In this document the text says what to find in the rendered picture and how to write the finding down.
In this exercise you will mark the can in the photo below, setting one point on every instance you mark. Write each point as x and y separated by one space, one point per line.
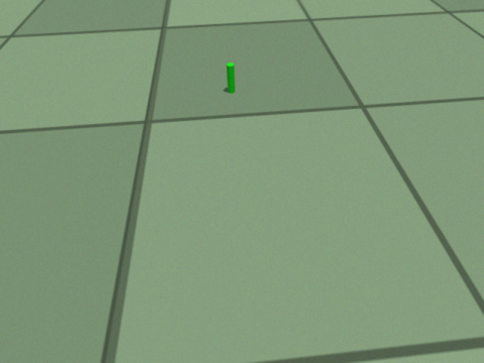
230 75

